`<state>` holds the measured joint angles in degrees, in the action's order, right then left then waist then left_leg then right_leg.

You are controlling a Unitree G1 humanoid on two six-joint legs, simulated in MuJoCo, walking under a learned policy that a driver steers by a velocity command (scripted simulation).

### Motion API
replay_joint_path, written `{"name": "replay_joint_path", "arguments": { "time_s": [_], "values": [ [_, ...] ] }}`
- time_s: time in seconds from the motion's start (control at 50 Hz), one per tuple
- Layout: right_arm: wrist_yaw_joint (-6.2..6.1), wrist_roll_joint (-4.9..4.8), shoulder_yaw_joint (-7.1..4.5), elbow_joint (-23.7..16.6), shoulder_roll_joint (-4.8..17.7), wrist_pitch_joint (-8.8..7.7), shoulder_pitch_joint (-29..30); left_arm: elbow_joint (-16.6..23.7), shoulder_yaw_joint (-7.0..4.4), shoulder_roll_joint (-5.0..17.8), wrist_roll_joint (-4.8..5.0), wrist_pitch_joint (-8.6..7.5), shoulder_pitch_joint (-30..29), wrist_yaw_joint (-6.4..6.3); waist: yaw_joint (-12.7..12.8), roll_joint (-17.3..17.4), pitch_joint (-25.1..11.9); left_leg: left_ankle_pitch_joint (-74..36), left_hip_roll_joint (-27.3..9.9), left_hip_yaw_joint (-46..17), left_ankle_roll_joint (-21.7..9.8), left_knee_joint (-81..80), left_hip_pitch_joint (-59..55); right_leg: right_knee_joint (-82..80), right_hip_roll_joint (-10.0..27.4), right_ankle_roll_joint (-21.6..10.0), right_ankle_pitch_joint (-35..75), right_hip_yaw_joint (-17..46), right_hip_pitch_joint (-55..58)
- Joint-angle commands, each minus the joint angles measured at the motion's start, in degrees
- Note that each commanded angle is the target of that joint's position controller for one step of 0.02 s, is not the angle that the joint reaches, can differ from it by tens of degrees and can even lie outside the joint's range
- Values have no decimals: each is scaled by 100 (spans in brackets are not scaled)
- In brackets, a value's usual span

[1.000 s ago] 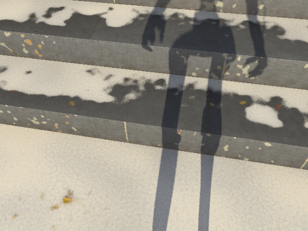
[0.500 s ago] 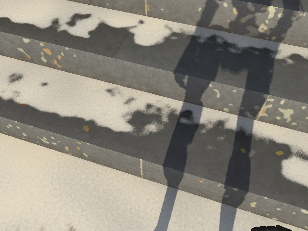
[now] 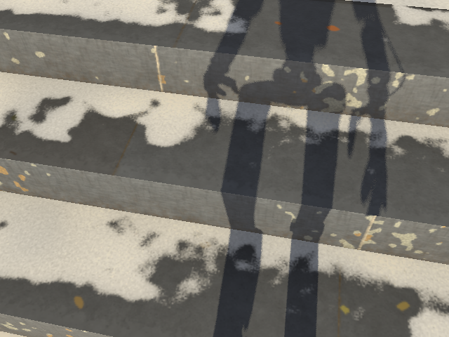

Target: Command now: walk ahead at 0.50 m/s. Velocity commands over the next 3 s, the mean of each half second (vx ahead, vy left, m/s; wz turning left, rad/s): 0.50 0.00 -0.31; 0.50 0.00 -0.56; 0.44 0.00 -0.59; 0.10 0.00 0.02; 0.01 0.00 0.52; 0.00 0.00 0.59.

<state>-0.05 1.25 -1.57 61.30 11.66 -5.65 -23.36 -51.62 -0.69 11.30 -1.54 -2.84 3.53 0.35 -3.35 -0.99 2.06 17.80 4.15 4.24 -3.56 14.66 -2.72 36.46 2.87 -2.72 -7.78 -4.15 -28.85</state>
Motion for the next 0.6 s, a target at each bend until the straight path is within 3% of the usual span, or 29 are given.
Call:
{"name": "replay_joint_path", "arguments": {
  "time_s": [0.02, 0.04, 0.06, 0.08, 0.1, 0.12, 0.14, 0.16, 0.18, 0.24, 0.3, 0.32, 0.34, 0.38, 0.4, 0.42, 0.44, 0.46, 0.48, 0.5, 0.52, 0.54, 0.56, 0.58, 0.6],
  "values": [
    [-61, -21, -169, -213, 922, -20, 200, -110, -182, 507, -64, -174, 1099, -120, 770, 384, -283, -5238, -1370, -470, -617, 1450, 426, -785, -479, -273, -80, -201, 1518],
    [-60, -65, -153, -251, 889, -23, 257, -406, -272, 687, -121, -249, 1980, -166, 1095, 254, -670, -4601, -1123, -331, -490, 2531, 917, -1163, -356, -376, 109, -75, 2590],
    [-73, -75, -76, -476, 589, -28, 258, -554, -418, 1311, -225, -289, 2837, -217, 1254, -552, -1115, -2232, -675, 44, -267, 4435, 2011, -1387, 1114, -664, 844, 1621, 3607],
    [-30, -127, -26, -415, 118, 7, -566, -652, -543, 1785, -107, -219, 2782, -165, 696, -1469, -1386, 1218, 88, -145, -118, 5821, 3567, -1886, 2158, -1604, 1701, 3787, 4235],
    [-23, 78, -111, -324, 485, 87, -193, -549, -498, 1322, 74, -157, 2244, -82, 630, -513, -885, 956, -398, -487, -108, 6422, 4031, -2005, 1904, -1717, 90, 3628, 3663],
    [47, 135, -141, -481, 507, 56, 337, -417, -377, 857, 116, -143, 1702, -28, 542, -274, -297, 419, -614, -528, -90, 6437, 4292, -2207, 1587, -1570, -823, 3087, 2956],
    [95, 119, -149, -585, 485, 23, 633, -408, -298, 562, 95, -131, 1435, -6, 410, -102, 40, -17, -768, -528, -44, 6211, 4254, -2492, 1280, -1374, -965, 2703, 2407],
    [121, 137, -154, -593, 422, 61, 638, -450, -265, 461, 91, -138, 1525, -38, 330, -187, 163, -177, -788, -423, 47, 6339, 4181, -2540, 1057, -1279, -494, 2420, 2101],
    [160, 180, -130, -636, 310, 121, 588, -525, -241, 399, 111, -162, 1573, -72, 202, -173, 124, -394, -823, -415, 135, 6336, 4065, -2525, 859, -1207, -17, 2105, 1876],
    [140, 207, -72, -898, 61, 269, 774, -690, -274, 582, 95, -230, 1999, -102, 165, -117, -138, -402, -718, -223, 296, 7299, 4728, -2161, 711, -1351, 1182, 1853, 1861],
    [119, 258, -19, -1429, 55, 352, 1564, -636, -263, 614, 59, -198, 2215, -146, 309, -57, -18, -527, -874, -197, 473, 7468, 5643, -2136, 659, -1469, 726, 2064, 1820],
    [64, 178, 34, -1536, -155, 390, 1733, -709, -256, 559, 25, -191, 2565, -163, 502, -493, -145, -30, -720, 1, 473, 8754, 6249, -2110, 745, -1716, 395, 2348, 2048],
    [-2, 177, 74, -1855, -156, 422, 2152, -725, -254, 571, 53, -199, 2785, -181, 621, -497, -5, 348, -815, -125, 454, 9474, 7140, -2163, 897, -1833, -17, 2686, 2343],
    [-77, 227, 151, -2409, -169, 395, 2905, -808, -247, 581, 48, -249, 3095, -234, 746, -269, 339, 973, -983, -365, 349, 10118, 8598, -2258, 1114, -1790, -804, 3164, 2855],
    [-108, 269, 224, -2727, -221, 372, 3343, -877, -232, 619, 31, -282, 3301, -260, 906, -324, 437, 1432, -995, -409, 244, 10453, 9312, -2283, 1173, -1700, -900, 3295, 3224],
    [-114, 262, 313, -3028, -376, 329, 3754, -944, -221, 589, -26, -301, 3472, -278, 1047, -485, 459, 1913, -943, -532, 95, 11096, 9945, -2259, 1253, -1637, -846, 3374, 3498],
    [-122, 218, 373, -3264, -410, 301, 3894, -984, -214, 607, -46, -309, 3466, -304, 980, -408, 473, 2123, -978, -653, 3, 10964, 10110, -2299, 1227, -1478, -969, 3223, 3518],
    [-116, 177, 417, -3454, -405, 285, 4009, -1001, -196, 614, -25, -305, 3362, -308, 917, -324, 554, 2161, -1016, -600, -34, 10490, 9995, -2466, 1115, -1326, -1185, 3013, 3274],
    [-97, 231, 536, -3779, -510, 295, 4353, -1070, -166, 549, 102, -224, 3331, -313, 925, -190, 565, 2055, -1089, -452, -36, 9408, 9257, -2814, 762, -1116, -1195, 2748, 2623],
    [-75, 201, 549, -3982, -471, 327, 4441, -1044, -149, 598, 94, -170, 3186, -346, 925, -190, 554, 1802, -1038, -189, 35, 8755, 8609, -3250, 716, -1162, -828, 2662, 2235],
    [-5, 243, 593, -4034, -543, 417, 4173, -844, -184, 667, 193, -105, 3027, -404, 797, 41, 168, 1168, -1005, 65, 16, 7665, 6684, -3970, 811, -1258, 699, 2484, 1530],
    [-23, 169, 574, -3993, -528, 493, 3873, -771, -223, 773, 191, -68, 2804, -389, 697, -161, -42, 920, -920, 172, -30, 6970, 5575, -4008, 726, -1159, 1678, 2142, 1443],
    [1, 99, 524, -3679, -515, 514, 3032, -451, -208, 803, 210, -42, 2198, -318, 296, -150, -564, 809, -664, 408, -166, 6224, 4004, -3468, 494, -973, 3918, 1487, 1195],
    [-75, 26, 292, -3372, -105, 500, 1921, -345, -315, 1161, 248, -71, 2374, -225, -200, -659, -1762, 724, -124, 410, -229, 6086, 2201, -2202, 440, -906, 7569, 1391, 1474],
    [-134, -87, 76, -3043, 196, 482, 531, -300, -512, 1695, 366, -185, 2032, -146, -992, -1208, -2496, 269, -184, -76, -250, 5336, 1209, -847, 680, -712, 8821, 1468, 1969]
  ]
}}
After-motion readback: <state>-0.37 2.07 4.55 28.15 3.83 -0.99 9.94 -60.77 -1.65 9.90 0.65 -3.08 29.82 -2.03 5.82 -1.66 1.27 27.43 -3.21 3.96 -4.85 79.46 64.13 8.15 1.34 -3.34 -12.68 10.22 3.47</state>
